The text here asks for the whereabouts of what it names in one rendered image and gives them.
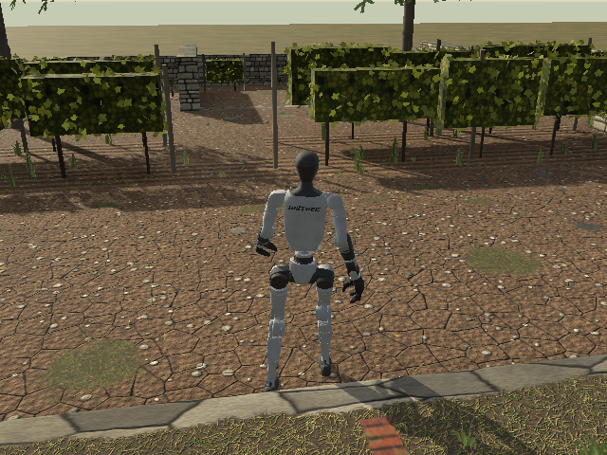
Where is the right robot upper arm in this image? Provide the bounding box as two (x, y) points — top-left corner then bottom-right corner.
(325, 192), (349, 247)

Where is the robot left forearm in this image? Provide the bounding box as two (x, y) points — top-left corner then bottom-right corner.
(256, 225), (269, 248)

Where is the robot left shin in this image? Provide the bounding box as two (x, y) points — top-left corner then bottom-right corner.
(267, 319), (282, 387)

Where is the left robot upper arm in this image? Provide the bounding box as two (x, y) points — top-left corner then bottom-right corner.
(260, 190), (286, 239)

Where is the robot head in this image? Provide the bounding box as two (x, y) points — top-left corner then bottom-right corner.
(289, 151), (322, 197)

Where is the robot right hand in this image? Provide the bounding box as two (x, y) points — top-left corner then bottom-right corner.
(342, 273), (364, 303)

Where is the robot left hand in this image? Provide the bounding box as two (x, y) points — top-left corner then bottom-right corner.
(255, 241), (277, 257)

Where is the robot right forearm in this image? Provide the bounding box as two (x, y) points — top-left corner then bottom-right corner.
(340, 233), (361, 281)

